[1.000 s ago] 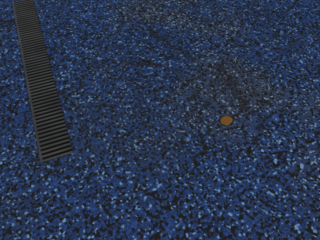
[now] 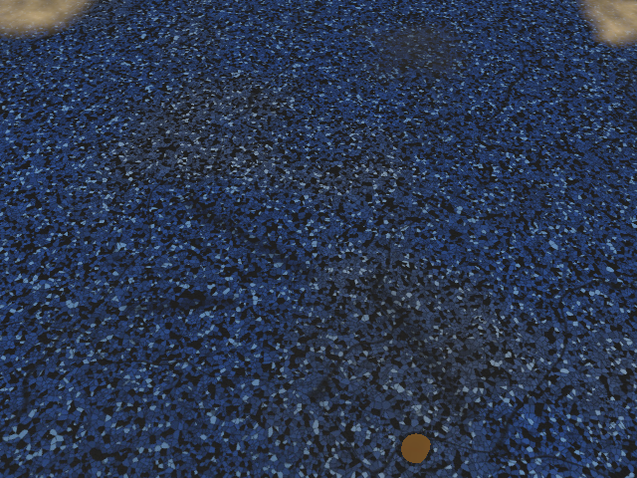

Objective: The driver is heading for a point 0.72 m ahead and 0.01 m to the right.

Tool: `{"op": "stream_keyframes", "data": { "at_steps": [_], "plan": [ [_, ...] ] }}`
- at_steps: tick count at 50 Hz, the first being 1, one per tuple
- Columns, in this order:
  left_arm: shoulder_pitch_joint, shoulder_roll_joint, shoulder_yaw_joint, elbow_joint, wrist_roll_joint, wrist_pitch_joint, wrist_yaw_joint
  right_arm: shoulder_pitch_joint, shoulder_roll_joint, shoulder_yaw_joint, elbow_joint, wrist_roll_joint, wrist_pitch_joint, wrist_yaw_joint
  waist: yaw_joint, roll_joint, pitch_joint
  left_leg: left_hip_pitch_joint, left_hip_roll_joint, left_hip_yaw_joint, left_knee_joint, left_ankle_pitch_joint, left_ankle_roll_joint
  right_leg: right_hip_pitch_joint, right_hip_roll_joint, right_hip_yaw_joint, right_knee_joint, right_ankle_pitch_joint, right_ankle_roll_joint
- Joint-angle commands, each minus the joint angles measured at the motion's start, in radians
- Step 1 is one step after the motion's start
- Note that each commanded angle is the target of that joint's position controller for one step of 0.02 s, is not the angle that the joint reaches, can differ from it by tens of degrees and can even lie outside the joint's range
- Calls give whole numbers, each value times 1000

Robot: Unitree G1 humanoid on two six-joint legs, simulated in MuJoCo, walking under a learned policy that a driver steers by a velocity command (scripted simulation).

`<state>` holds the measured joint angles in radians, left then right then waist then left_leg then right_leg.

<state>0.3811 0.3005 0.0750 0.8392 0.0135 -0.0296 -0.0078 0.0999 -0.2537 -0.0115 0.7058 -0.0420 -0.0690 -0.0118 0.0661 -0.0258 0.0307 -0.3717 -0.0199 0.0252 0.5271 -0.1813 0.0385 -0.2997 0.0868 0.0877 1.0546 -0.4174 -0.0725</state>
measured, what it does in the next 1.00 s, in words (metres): walks ahead: right foot, then left foot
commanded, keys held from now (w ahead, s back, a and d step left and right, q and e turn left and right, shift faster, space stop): w+e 0.30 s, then w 0.10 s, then w+q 0.38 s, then q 0.20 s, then no key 0.02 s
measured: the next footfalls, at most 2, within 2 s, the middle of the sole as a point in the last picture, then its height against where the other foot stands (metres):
right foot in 0.42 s outside the picture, level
left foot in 0.96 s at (364, 404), level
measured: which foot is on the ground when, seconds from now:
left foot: down 0.00-0.44, up 0.46-0.94, down 0.96-1.00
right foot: up 0.00-0.40, down 0.42-0.94, up 0.96-1.00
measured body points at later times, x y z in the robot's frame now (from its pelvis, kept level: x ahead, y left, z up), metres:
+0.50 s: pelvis +0.24 -0.07 -0.01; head +0.28 -0.08 +0.44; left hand +0.50 +0.11 -0.10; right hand +0.16 -0.31 -0.15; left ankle +0.11 +0.10 -0.65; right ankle +0.29 -0.14 -0.73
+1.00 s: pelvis +0.49 -0.09 -0.02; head +0.53 -0.09 +0.43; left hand +0.50 +0.16 -0.16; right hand +0.64 -0.34 -0.13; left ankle +0.59 -0.05 -0.73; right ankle +0.31 -0.16 -0.67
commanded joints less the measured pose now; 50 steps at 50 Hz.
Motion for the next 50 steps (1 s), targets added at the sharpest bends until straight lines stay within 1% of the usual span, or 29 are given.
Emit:
{"op": "stream_keyframes", "data": {
  "at_steps": [1,3,6,9,12,15,17,19,20,21,22,23,24,25,26,27,28,30,32,35,38,41,43,45,46,47,48,49,50],
  "plan": [
    [-15,64,12,-75,24,9,-22,140,-91,-33,-6,7,-11,-5,-68,130,-25,272,291,-315,-314,-31,105,-307,-121,-5,88,73,20],
    [-25,50,9,-82,26,26,-35,170,-98,-38,15,17,-29,2,-58,139,-34,257,272,-221,-326,128,106,-297,-124,-20,92,109,30],
    [-115,39,4,-121,26,35,-50,200,-110,-47,36,25,-42,7,-59,121,-24,282,283,-130,-360,212,123,-377,-143,-25,71,187,45],
    [-215,28,-5,-158,24,35,-60,232,-111,-52,60,23,-38,9,-75,111,6,300,269,-36,-377,259,123,-429,-151,-47,-30,280,58],
    [-311,6,-21,-191,21,28,-72,248,-121,-56,77,22,-36,10,-94,113,27,297,249,56,-374,279,103,-374,-151,-95,-210,381,48],
    [-395,6,-29,-226,24,26,-80,290,-146,-65,100,22,-28,4,-116,113,48,343,274,101,-358,318,88,-326,-143,-152,-340,353,16],
    [-417,10,-30,-239,31,24,-76,330,-155,-66,125,21,-16,1,-123,112,52,389,289,118,-313,423,81,-282,-115,-179,-405,275,-14],
    [-363,22,-23,-226,38,19,-62,347,-182,-68,146,19,-3,-2,-92,129,12,428,295,150,-173,735,73,-164,-50,-209,-453,171,-55],
    [-263,36,-14,-195,43,11,-53,352,-192,-67,153,20,5,-3,-46,124,-47,424,290,169,-29,831,67,-39,-12,-209,-499,164,-80],
    [-96,51,-2,-133,53,-2,-40,356,-173,-57,155,26,9,-3,27,81,-141,320,262,196,169,746,50,207,-6,-181,-572,226,-105],
    [40,140,21,-110,72,-8,-22,376,-95,-31,111,43,6,7,69,-54,-284,28,208,198,481,337,20,538,-261,133,-600,78,-171],
    [61,225,40,-108,31,-1,-11,399,-67,-30,80,51,6,17,42,-225,-401,-234,25,123,805,-361,-15,681,-534,602,-730,194,-278],
    [27,200,38,-114,12,4,1,284,-155,-55,75,37,12,9,67,-40,-308,-306,58,-33,853,-282,-3,594,-494,475,-726,356,-254],
    [-28,146,22,-98,14,-4,9,238,-116,-45,66,52,3,14,33,-24,-171,-305,80,-68,813,-217,7,450,-452,301,-732,469,-228],
    [-66,90,5,-84,16,-15,8,257,-98,-42,84,53,1,17,-15,4,-90,-253,111,-74,713,-179,13,322,-397,186,-769,523,-171],
    [-100,55,-8,-75,11,-26,8,277,-94,-46,100,35,15,21,-54,-18,-49,-205,124,-79,649,-160,11,244,-356,111,-798,532,-130],
    [-125,32,-16,-74,10,-35,7,325,-84,-46,130,20,34,25,-78,-39,-38,-150,121,-75,626,-139,5,187,-330,55,-829,516,-107],
    [-109,30,-17,-57,7,-57,6,336,-69,-51,143,16,52,37,-92,-40,-33,-144,103,-72,616,-90,2,168,-316,4,-873,535,-101],
    [-89,42,-12,-37,5,-69,6,277,-53,-53,132,19,58,47,-89,-40,5,-213,109,-73,581,-15,-2,172,-309,-50,-915,512,-92],
    [-50,32,-14,-10,5,-74,10,173,-46,-54,106,18,58,52,-68,-34,47,-312,110,-72,491,90,-10,211,-300,-118,-939,523,-80],
    [-32,29,-17,10,2,-76,15,77,-28,-44,77,15,52,60,-52,-34,66,-310,101,-24,330,181,-10,240,-288,-190,-936,579,-67],
    [7,34,-20,40,0,-70,29,-13,-4,-29,40,7,47,69,-32,-24,91,-267,78,61,174,202,9,285,-297,-260,-882,801,-52],
    [30,51,-19,59,0,-62,39,-13,-2,-27,31,3,42,71,-33,-36,67,-204,33,111,113,165,32,336,-301,-291,-787,1022,-33],
    [7,84,-11,59,0,-52,53,85,-26,-36,53,-3,41,64,-75,-76,2,-92,-31,137,99,80,67,366,-303,-308,-624,1249,-13],
    [-13,99,-6,54,1,-44,57,167,-48,-46,72,-6,36,58,-110,-84,-46,-5,-56,127,72,56,92,356,-304,-308,-491,1268,-12],
    [-37,104,-4,43,-5,-38,57,274,-75,-60,103,-14,24,50,-161,-62,-109,130,-70,100,-16,119,120,311,-290,-305,-301,1145,-3],
    [-52,101,-3,22,-16,-40,50,365,-144,-83,122,-22,12,35,-215,24,-177,320,30,-19,-83,413,173,156,-226,-320,-6,784,32],
    [67,-22,-26,-17,-11,-38,38,323,-264,-111,108,-9,16,25,-93,237,-278,637,350,-378,100,1223,319,-209,-53,-274,354,-259,79],
    [61,24,-22,-18,-9,-25,38,384,-270,-119,96,48,26,23,-156,123,-459,686,426,-521,8,1201,429,-267,-41,-70,459,-194,83]
  ]
}}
